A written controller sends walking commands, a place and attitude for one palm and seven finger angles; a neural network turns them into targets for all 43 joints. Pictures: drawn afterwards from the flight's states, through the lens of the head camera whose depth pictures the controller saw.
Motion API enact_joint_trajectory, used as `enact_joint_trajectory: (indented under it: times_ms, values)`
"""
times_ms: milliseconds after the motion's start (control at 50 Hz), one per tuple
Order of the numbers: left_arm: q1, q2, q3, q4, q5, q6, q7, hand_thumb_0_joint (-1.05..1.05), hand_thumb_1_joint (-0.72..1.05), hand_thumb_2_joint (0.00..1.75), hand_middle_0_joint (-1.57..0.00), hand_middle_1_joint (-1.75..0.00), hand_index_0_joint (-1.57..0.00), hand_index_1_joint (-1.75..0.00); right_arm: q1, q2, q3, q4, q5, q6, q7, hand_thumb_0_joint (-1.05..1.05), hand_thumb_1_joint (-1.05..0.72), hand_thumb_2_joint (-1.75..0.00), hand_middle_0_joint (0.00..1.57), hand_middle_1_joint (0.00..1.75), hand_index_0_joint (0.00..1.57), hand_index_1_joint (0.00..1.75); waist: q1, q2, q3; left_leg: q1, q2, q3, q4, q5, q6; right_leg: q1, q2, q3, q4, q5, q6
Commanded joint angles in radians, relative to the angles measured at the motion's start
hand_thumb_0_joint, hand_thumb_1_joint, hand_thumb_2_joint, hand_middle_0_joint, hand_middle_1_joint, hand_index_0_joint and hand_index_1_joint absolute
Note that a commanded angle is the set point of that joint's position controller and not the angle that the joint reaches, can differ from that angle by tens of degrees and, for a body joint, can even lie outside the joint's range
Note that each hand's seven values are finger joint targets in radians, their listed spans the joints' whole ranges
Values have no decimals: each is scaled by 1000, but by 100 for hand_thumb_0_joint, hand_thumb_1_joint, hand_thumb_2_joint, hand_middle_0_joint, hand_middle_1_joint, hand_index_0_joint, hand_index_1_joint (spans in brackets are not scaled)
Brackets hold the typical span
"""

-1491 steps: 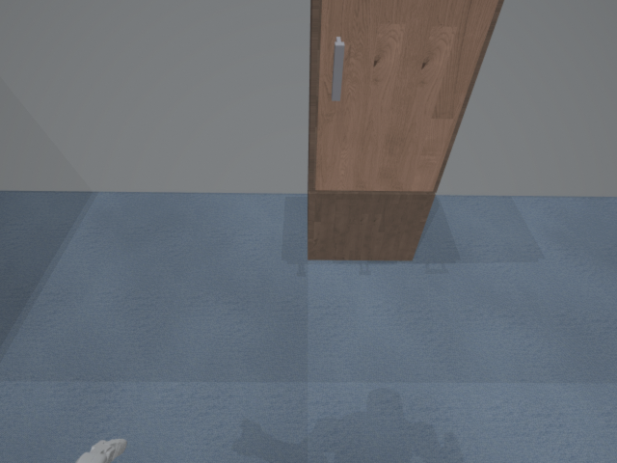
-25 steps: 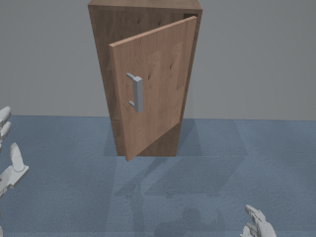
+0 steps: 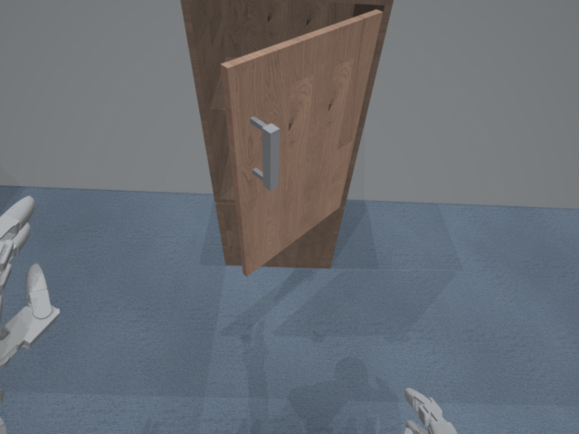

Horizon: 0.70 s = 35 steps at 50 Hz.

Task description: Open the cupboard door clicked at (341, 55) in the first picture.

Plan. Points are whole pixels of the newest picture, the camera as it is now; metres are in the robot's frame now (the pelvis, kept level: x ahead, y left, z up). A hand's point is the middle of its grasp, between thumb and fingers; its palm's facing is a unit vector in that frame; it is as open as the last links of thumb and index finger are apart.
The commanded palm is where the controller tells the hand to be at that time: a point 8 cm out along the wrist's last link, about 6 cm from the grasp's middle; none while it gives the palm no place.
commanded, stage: let the arm hang, fingers relaxed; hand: left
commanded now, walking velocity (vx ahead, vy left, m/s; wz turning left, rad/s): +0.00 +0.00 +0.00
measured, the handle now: (263, 154) +0.58 +0.09 +0.06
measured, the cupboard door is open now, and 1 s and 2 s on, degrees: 45 45 45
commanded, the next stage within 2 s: look to check the result in 1.08 s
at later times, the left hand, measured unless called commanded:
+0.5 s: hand out of the picture +0.01 +0.16 -0.18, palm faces +0.06 -0.97 -0.24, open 7.2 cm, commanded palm none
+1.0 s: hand out of the picture -0.02 +0.11 -0.18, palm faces +0.08 -0.98 -0.16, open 7.4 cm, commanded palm none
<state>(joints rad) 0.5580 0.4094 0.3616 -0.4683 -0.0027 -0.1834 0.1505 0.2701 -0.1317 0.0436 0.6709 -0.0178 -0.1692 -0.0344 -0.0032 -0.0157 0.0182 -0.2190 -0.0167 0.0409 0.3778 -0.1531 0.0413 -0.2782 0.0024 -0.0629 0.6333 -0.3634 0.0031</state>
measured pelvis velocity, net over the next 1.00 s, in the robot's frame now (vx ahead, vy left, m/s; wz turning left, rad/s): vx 0.00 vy -0.04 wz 0.03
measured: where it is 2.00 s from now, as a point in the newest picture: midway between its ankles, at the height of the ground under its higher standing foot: outside the picture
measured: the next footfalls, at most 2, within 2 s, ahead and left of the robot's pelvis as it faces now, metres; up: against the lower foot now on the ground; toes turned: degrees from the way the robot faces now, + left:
right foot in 0.04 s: +0.02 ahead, -0.12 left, +0.00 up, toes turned -2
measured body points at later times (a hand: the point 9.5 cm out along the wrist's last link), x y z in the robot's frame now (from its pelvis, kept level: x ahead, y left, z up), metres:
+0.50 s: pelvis +0.00 -0.04 -0.01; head +0.02 -0.05 +0.44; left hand +0.01 +0.21 -0.16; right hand +0.01 -0.27 -0.17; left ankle +0.03 +0.09 -0.75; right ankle -0.02 -0.11 -0.75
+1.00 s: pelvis +0.00 -0.04 +0.00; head +0.01 -0.05 +0.45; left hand -0.02 +0.16 -0.17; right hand -0.02 -0.25 -0.17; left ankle +0.03 +0.09 -0.75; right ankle -0.02 -0.11 -0.75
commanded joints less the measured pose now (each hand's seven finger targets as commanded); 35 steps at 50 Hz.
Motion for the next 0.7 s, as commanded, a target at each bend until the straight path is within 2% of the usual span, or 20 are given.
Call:
enact_joint_trajectory:
  times_ms: [0, 20, 40, 60, 80, 100, 120, 140, 160, 200, 220, 240, 260, 280, 320, 340, 380, 440, 520, 680]
  values:
    - [-33, -115, -263, 576, 42, 203, -128, 0, 90, 90, -20, -30, -20, -30, -5, -203, -117, 20, 23, 71, 35, 0, -90, -90, 20, 30, 20, 30, -16, 24, -114, -13, 148, -82, 185, 214, -9, 39, -108, 86, -131, 330, -34]
    - [-75, -105, -273, 620, 48, 194, -131, 0, 90, 90, -20, -30, -20, -30, -19, -179, -110, 31, 21, 78, 36, 0, -90, -90, 20, 30, 20, 30, -19, -86, -135, -66, 120, -84, 224, 95, -9, 48, -144, 117, -136, 367, -56]
    - [-136, -73, -272, 671, 44, 184, -141, 0, 90, 90, -20, -30, -20, -30, -15, -174, -95, 39, 22, 95, 41, 0, -90, -90, 20, 30, 20, 30, -32, -170, -117, -77, 93, -86, 247, -16, -12, -7, -191, 149, -158, 293, -84]
    - [-191, -54, -271, 717, 41, 181, -148, 0, 90, 90, -20, -30, -20, -30, 2, -164, -86, 44, 17, 110, 47, 0, -90, -90, 20, 30, 20, 30, -50, -200, -95, -69, 72, -86, 239, -54, -14, -45, -212, 140, -174, 230, -92]
    - [-197, -49, -269, 765, 43, 185, -145, 0, 90, 90, -20, -30, -20, -30, 3, -174, -86, 44, 1, 124, 42, 0, -90, -90, 20, 30, 20, 30, -38, -240, -94, -76, 57, -71, 243, 12, -7, -27, -191, 129, -157, 235, -95]
    - [-208, -58, -272, 829, 44, 183, -140, 0, 90, 90, -20, -30, -20, -30, -29, -188, -88, 52, -11, 131, 36, 0, -90, -90, 20, 30, 20, 30, -20, -296, -95, -99, 52, -64, 261, 104, -3, 22, -169, 124, -144, 356, -92]
    - [-234, -63, -280, 897, 41, 180, -136, 0, 90, 90, -20, -30, -20, -30, -53, -199, -90, 71, -15, 137, 31, 0, -90, -90, 20, 30, 20, 30, -13, -326, -98, -86, 53, -69, 266, 113, -4, 36, -174, 120, -151, 419, -96]
    - [-253, -63, -289, 957, 35, 182, -134, 0, 90, 90, -20, -30, -20, -30, -57, -196, -88, 85, -16, 143, 28, 0, -90, -90, 20, 30, 20, 30, -15, -273, -83, -62, 50, -71, 246, 119, -8, 36, -178, 120, -154, 454, -94]
    - [-274, -56, -297, 1012, 30, 184, -131, 0, 90, 90, -20, -30, -20, -30, -52, -195, -83, 104, -15, 148, 27, 0, -90, -90, 20, 30, 20, 30, -21, -159, -66, -35, 60, -82, 210, 164, -11, 28, -169, 115, -145, 432, -87]
    - [-285, -75, -310, 1122, 19, 183, -127, 0, 90, 90, -20, -30, -20, -30, -51, -184, -68, 159, -18, 152, 21, 0, -90, -90, 20, 30, 20, 30, -11, 79, -41, -26, 94, -135, 114, 254, -1, 53, -119, 102, -132, 337, -53]
    - [-273, -75, -313, 1177, 15, 183, -125, 0, 90, 90, -20, -30, -20, -30, -56, -180, -61, 181, -17, 154, 18, 0, -90, -90, 20, 30, 20, 30, 1, 164, -21, -49, 100, -142, 92, 247, 5, 82, -107, 97, -151, 289, -44]
    - [-257, -76, -316, 1230, 12, 182, -124, 0, 90, 90, -20, -30, -20, -30, -60, -170, -57, 201, -14, 156, 16, 0, -90, -90, 20, 30, 20, 30, 6, 208, -19, -51, 98, -145, 75, 213, 4, 102, -104, 105, -174, 253, -46]
    - [-250, -72, -318, 1275, 13, 179, -124, 0, 90, 90, -20, -30, -20, -30, -54, -166, -55, 219, -8, 159, 12, 0, -90, -90, 20, 30, 20, 30, 7, 183, -13, -45, 96, -143, 76, 191, 0, 111, -105, 104, -202, 253, -48]
    - [-239, -113, -303, 1300, 16, 175, -122, 0, 90, 90, -20, -30, -20, -30, -42, -149, -62, 233, -14, 161, 7, 0, -90, -90, 20, 30, 20, 30, 5, 205, -30, -35, 95, -138, 77, 158, -2, 124, -113, 111, -226, 264, -58]
    - [-254, -104, -312, 1352, 11, 173, -123, 0, 90, 90, -20, -30, -20, -30, -18, -139, -59, 265, -11, 169, 6, 0, -90, -90, 20, 30, 20, 30, -1, 208, -40, -24, 89, -129, 70, 109, -9, 143, -123, 112, -247, 265, -66]
    - [-263, -108, -315, 1374, 10, 172, -124, 0, 90, 90, -20, -30, -20, -30, -8, -136, -60, 281, -10, 172, 4, 0, -90, -90, 20, 30, 20, 30, -5, 186, -34, -20, 91, -126, 62, 84, -12, 140, -124, 117, -265, 247, -69]
    - [-275, -109, -320, 1414, 10, 171, -125, 0, 90, 90, -20, -30, -20, -30, 16, -139, -63, 305, -7, 177, 2, 0, -90, -90, 20, 30, 20, 30, -10, 75, -19, -8, 93, -118, 58, 65, -15, 129, -128, 107, -297, 226, -67]
    - [-278, -118, -327, 1469, 8, 169, -124, 0, 90, 90, -20, -30, -20, -30, 41, -138, -62, 344, -5, 179, -1, 0, -90, -90, 20, 30, 20, 30, -15, 4, 2, 19, 94, -105, 49, 74, -20, 114, -129, 107, -324, 235, -67]
    - [-260, -134, -334, 1526, 5, 170, -120, 0, 90, 90, -20, -30, -20, -30, 54, -126, -56, 389, -5, 183, -3, 0, -90, -90, 20, 30, 20, 30, -13, -19, 52, 32, 95, -98, 31, 62, -19, 81, -125, 106, -353, 182, -62]
    - [-223, -158, -338, 1581, 4, 171, -112, 0, 90, 90, -20, -30, -20, -30, 70, -95, -49, 439, -4, 185, -5, 0, -90, -90, 20, 30, 20, 30, -8, -19, 84, 38, 98, -93, 13, 48, -17, 62, -114, 107, -365, 130, -57]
